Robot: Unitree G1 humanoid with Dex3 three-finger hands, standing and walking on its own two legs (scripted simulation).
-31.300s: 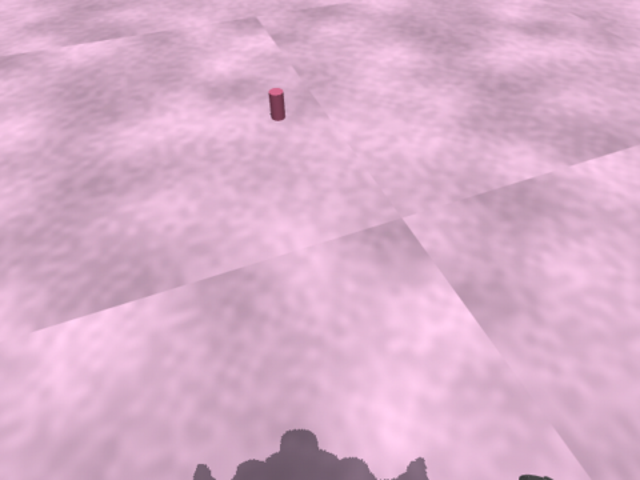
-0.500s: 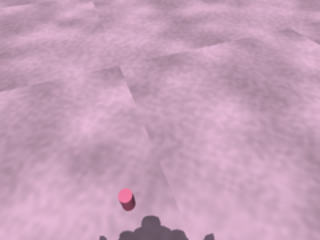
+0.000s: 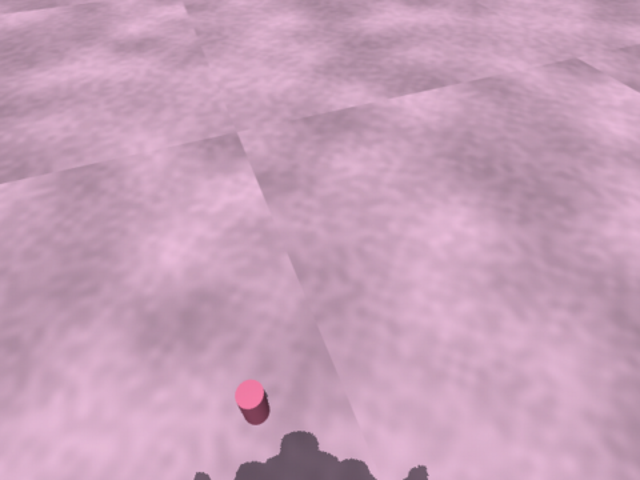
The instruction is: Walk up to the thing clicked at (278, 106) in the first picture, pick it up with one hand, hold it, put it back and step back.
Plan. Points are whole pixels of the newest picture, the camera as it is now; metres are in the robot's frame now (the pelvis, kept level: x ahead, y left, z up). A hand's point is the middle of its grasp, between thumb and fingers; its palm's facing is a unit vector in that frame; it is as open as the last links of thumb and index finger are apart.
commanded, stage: stand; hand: left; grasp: from the side
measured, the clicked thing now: (253, 403) +0.41 +0.20 -0.70
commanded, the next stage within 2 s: step back in 0.16 s
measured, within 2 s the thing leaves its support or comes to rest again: neither
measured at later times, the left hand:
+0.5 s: hand out of the picture +0.06 +0.27 -0.17, palm faces -0.04 -0.91 -0.40, open 7.4 cm
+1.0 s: hand out of the picture -0.04 +0.33 -0.18, palm faces -0.10 -0.93 -0.36, open 7.4 cm
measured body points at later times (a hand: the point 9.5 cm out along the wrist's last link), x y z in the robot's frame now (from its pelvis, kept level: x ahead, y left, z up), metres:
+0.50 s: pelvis -0.06 +0.00 -0.02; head +0.00 -0.01 +0.42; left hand +0.06 +0.32 -0.14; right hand +0.05 -0.33 -0.15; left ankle -0.05 +0.12 -0.71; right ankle +0.00 -0.13 -0.75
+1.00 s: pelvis -0.15 +0.07 -0.02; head -0.07 +0.09 +0.42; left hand -0.04 +0.38 -0.16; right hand -0.09 -0.25 -0.13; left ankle -0.13 +0.14 -0.75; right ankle -0.18 -0.07 -0.71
